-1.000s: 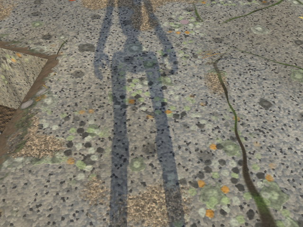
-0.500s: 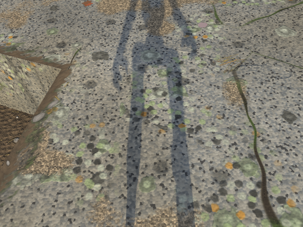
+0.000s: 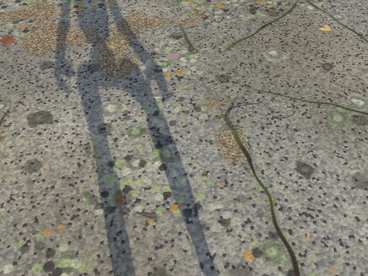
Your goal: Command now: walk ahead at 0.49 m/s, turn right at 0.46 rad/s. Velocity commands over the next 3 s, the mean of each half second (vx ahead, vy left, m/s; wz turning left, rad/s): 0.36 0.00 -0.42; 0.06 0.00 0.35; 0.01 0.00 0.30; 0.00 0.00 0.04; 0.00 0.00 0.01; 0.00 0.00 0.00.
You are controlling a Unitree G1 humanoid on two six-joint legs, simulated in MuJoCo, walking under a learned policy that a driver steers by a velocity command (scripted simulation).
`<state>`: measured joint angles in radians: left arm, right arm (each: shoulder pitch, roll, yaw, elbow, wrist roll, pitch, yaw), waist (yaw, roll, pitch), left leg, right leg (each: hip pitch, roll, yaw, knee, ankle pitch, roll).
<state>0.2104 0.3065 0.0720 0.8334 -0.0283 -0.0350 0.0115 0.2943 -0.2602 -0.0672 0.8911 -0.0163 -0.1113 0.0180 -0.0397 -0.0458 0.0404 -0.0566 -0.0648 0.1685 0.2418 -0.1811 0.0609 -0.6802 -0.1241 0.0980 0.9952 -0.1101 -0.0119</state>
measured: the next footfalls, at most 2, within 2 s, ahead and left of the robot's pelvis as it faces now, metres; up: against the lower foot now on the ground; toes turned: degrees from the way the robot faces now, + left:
right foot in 0.26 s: +0.31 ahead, -0.15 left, +0.00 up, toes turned -12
left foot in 0.78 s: +0.44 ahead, +0.04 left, +0.00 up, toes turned -4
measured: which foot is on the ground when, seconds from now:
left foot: down 0.00-0.24, up 0.26-0.76, down 0.78-1.00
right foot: up 0.00-0.24, down 0.26-0.80, up 0.82-1.00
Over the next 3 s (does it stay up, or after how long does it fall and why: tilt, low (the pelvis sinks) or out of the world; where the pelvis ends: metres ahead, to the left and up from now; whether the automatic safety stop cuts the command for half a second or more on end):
stays up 0.37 -0.07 -0.01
